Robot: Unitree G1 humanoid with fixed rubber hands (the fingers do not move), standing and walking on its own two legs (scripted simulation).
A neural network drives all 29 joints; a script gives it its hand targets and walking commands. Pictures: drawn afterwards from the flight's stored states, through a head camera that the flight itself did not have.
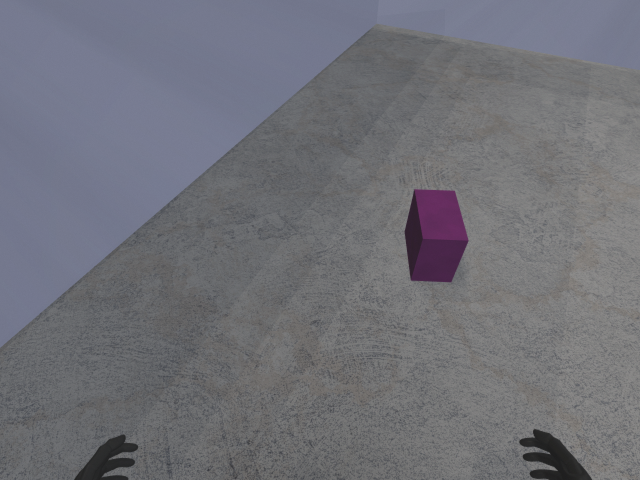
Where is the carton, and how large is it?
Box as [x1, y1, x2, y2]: [405, 189, 468, 281]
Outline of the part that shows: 414,189 405,228 405,238 411,280 451,281 468,240 454,191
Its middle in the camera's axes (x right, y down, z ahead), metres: +0.44 -0.03 +1.53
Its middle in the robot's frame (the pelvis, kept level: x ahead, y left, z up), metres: +1.11 -0.44 -0.63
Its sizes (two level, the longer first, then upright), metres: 0.267 0.157 0.240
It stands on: the floor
